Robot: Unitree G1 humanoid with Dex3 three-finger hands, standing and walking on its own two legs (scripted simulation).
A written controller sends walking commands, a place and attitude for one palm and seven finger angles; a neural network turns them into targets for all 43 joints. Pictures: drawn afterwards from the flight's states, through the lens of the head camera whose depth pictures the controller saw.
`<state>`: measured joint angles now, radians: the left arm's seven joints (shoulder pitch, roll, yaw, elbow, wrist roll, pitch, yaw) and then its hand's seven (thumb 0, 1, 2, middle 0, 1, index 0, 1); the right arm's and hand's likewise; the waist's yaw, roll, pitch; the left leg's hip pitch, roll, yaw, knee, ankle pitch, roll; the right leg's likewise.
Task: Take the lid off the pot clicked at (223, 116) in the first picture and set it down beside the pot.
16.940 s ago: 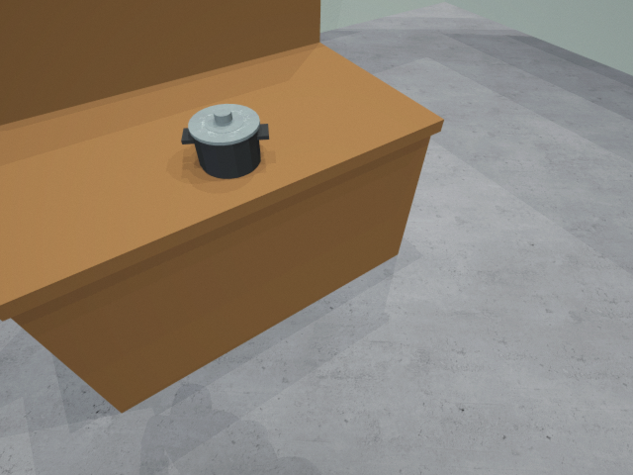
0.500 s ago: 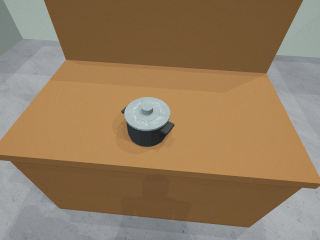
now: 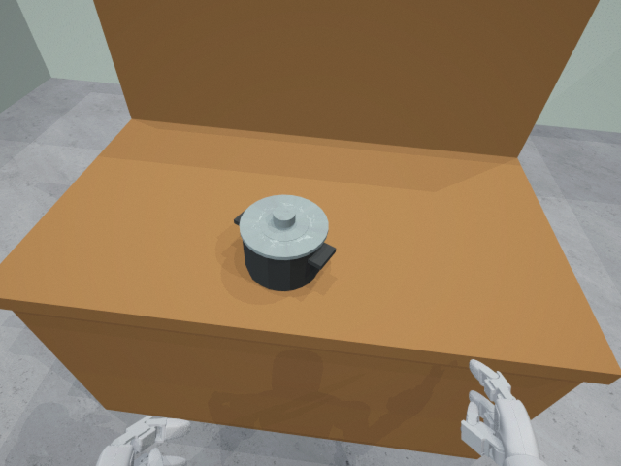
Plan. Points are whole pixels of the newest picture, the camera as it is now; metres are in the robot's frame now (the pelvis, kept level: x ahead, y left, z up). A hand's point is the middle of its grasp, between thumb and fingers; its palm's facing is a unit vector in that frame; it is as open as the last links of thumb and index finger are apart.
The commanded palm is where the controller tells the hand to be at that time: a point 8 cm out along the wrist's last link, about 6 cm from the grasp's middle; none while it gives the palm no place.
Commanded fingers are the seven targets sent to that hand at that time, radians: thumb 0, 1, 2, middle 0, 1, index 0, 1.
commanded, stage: lift the closed hand beside the body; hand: left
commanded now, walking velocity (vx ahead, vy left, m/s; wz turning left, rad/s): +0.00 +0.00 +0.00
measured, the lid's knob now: (284, 216) +0.52 +0.09 +0.01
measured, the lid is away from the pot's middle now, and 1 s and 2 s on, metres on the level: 0.00 0.00 0.00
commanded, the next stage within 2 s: raise the hand higher, near the body in 0.22 s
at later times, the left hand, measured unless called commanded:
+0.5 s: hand (134, 452) +0.15 +0.23 -0.04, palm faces +0.26 -0.90 -0.36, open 3.1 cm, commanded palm +0.10 +0.26 +0.00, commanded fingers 0.00 0.90 0.90 -1.30 -1.50 -1.30 -1.50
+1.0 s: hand (105, 398) +0.17 +0.24 +0.06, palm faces +0.29 -0.87 -0.39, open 3.1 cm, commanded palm +0.12 +0.27 +0.10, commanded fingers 0.00 0.90 0.90 -1.30 -1.50 -1.30 -1.50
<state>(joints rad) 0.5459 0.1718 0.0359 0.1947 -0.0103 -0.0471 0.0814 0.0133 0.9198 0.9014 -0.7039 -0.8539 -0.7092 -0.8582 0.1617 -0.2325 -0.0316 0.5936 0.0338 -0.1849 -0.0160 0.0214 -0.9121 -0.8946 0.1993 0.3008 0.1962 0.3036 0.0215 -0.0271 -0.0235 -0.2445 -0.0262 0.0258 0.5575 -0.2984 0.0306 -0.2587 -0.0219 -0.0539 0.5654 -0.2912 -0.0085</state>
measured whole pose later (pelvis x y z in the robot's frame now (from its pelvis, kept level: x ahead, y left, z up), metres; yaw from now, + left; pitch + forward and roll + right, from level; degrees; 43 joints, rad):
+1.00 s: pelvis +0.02 +0.00 +0.01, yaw +1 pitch -2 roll -1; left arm 0.63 0.28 0.15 -0.27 -0.01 -0.04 0.09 0.01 0.90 0.90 -1.29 -1.50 -1.29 -1.50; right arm 0.20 -0.18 0.03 0.59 0.01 -0.13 -0.06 0.02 -0.90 -0.89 0.20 0.30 0.20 0.30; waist 0.06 0.04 0.01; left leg -0.15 -0.03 0.01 0.49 -0.30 0.04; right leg -0.15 -0.02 -0.07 0.47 -0.28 0.00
